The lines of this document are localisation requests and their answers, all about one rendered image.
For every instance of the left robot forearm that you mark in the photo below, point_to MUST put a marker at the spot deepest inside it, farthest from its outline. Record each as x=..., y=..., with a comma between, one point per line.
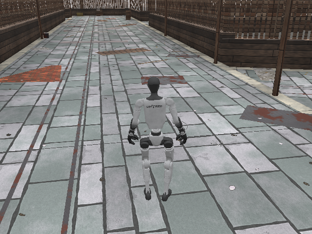
x=132, y=129

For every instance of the robot right upper arm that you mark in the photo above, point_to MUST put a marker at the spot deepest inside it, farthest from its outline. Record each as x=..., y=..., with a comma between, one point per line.
x=172, y=109

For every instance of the left robot hand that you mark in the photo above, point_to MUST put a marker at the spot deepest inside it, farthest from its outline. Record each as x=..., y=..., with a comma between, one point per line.
x=134, y=137

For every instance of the right robot hand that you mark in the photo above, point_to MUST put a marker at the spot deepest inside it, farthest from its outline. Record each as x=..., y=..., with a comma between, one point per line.
x=183, y=137

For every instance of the left robot foot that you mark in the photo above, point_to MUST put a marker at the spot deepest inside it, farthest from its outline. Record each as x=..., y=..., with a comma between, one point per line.
x=147, y=195

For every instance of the humanoid robot torso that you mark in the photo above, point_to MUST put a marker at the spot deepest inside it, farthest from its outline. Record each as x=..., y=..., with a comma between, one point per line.
x=155, y=116

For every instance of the robot left upper arm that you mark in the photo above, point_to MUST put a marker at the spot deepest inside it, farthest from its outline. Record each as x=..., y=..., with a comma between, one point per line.
x=136, y=113

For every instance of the right robot forearm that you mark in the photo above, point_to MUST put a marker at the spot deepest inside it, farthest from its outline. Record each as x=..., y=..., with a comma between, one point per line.
x=180, y=127

